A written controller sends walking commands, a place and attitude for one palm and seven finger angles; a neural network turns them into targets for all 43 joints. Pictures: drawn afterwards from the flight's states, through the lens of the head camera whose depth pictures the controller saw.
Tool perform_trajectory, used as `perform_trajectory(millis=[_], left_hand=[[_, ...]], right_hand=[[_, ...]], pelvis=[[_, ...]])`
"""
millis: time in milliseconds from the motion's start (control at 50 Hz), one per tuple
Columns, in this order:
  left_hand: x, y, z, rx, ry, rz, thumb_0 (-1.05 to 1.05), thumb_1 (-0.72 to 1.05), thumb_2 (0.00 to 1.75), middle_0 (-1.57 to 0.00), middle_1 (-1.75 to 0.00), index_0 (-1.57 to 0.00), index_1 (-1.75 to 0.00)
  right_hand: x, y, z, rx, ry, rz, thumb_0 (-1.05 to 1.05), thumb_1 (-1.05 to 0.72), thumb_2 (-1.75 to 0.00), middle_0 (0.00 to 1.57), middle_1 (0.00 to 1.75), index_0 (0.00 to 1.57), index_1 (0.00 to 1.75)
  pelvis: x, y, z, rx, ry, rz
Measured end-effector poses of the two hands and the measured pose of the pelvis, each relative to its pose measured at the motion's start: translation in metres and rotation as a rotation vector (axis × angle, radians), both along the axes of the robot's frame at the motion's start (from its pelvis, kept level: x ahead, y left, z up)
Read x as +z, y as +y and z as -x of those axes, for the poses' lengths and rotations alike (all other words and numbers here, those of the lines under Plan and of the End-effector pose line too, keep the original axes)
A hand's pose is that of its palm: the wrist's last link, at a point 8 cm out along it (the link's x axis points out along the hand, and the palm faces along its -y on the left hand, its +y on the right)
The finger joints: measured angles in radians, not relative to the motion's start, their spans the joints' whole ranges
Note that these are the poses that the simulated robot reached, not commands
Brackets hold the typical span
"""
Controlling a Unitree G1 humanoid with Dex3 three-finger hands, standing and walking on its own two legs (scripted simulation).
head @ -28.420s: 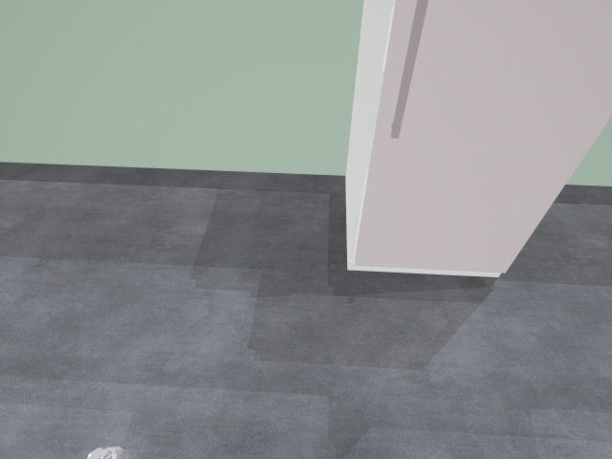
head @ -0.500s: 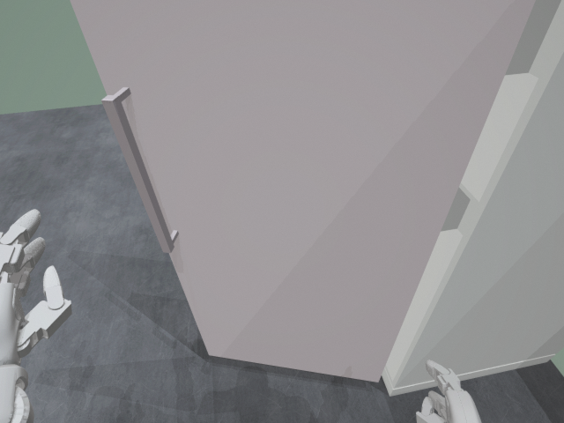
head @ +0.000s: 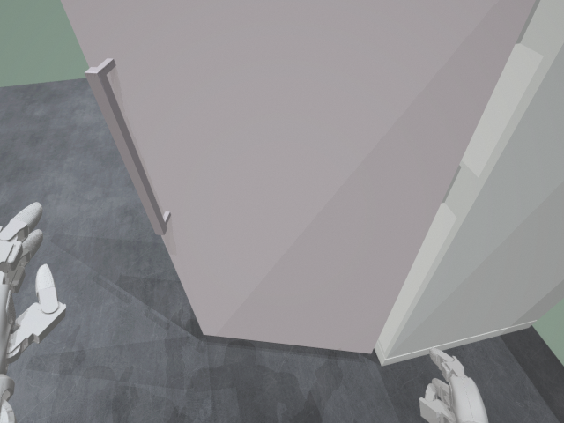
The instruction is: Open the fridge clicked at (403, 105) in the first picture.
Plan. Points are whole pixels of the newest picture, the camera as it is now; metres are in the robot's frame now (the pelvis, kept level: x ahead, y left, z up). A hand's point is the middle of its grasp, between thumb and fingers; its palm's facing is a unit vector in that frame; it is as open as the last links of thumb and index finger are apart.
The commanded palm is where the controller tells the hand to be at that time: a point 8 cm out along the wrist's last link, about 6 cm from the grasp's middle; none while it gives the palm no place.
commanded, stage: step back with the hand held close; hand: left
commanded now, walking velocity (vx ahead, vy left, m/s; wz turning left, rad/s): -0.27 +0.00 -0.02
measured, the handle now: (139, 161) +0.49 +0.29 +0.11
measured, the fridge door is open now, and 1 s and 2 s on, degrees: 70 70 70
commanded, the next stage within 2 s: stop stepping back and stand still in 0.82 s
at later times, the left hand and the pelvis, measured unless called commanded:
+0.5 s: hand out of the picture +0.10 +0.31 +0.16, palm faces +0.51 -0.76 -0.40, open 7.5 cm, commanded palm +0.04 +0.34 +0.18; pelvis -0.08 +0.04 -0.01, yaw +3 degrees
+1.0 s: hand out of the picture -0.04 +0.32 +0.18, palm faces +0.53 -0.77 -0.35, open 7.5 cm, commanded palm -0.09 +0.36 +0.18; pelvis -0.21 +0.05 -0.02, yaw +2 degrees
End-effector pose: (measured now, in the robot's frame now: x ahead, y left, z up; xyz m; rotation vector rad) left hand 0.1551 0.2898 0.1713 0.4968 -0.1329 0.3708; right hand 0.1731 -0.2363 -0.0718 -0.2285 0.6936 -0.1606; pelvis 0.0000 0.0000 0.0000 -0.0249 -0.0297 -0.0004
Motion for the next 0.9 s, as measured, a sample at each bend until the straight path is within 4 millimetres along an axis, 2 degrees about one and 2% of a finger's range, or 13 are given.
perform_trajectory(millis=[220,380,560,660,740,800,900], left_hand=[[0.001,0.043,0.035,0.041,-0.062,-0.028,0.02,0.89,0.90,-0.21,-0.30,-0.21,-0.30],[0.002,0.050,0.079,0.063,-0.109,-0.051,0.02,0.89,0.90,-0.21,-0.30,-0.21,-0.30],[0.001,0.061,0.110,0.089,-0.189,-0.042,0.02,0.88,0.90,-0.21,-0.30,-0.21,-0.30],[0.005,0.058,0.140,0.076,-0.210,-0.068,0.02,0.89,0.90,-0.21,-0.30,-0.21,-0.30],[0.001,0.063,0.159,0.059,-0.248,-0.043,0.02,0.88,0.90,-0.21,-0.30,-0.21,-0.30],[-0.001,0.074,0.169,0.057,-0.269,-0.050,0.02,0.88,0.90,-0.21,-0.30,-0.21,-0.30],[0.006,0.083,0.200,0.068,-0.279,-0.043,0.02,0.88,0.90,-0.21,-0.30,-0.21,-0.30]], right_hand=[[-0.002,0.038,0.038,0.021,0.022,0.018,0.01,-0.91,-0.90,0.20,0.30,0.20,0.30],[-0.008,0.055,0.064,0.074,0.031,0.011,0.01,-0.91,-0.90,0.20,0.30,0.20,0.30],[-0.006,0.059,0.085,0.102,-0.002,0.043,0.01,-0.91,-0.90,0.20,0.30,0.20,0.30],[-0.002,0.060,0.097,0.126,-0.025,0.045,0.01,-0.91,-0.90,0.20,0.30,0.20,0.30],[-0.002,0.061,0.114,0.126,-0.010,0.085,0.01,-0.91,-0.90,0.20,0.30,0.20,0.30],[-0.005,0.066,0.128,0.119,-0.021,0.101,0.01,-0.91,-0.90,0.20,0.30,0.20,0.30],[-0.001,0.082,0.158,0.137,-0.029,0.044,0.01,-0.91,-0.90,0.20,0.30,0.20,0.30]], pelvis=[[-0.006,0.027,0.036,0.004,0.004,0.011],[-0.010,0.032,0.062,0.047,0.006,0.024],[-0.015,0.035,0.093,0.083,-0.021,0.042],[-0.018,0.035,0.113,0.093,-0.025,0.022],[-0.023,0.045,0.127,0.086,-0.022,0.023],[-0.028,0.050,0.147,0.102,-0.038,0.058],[-0.022,0.050,0.176,0.092,-0.030,0.075]])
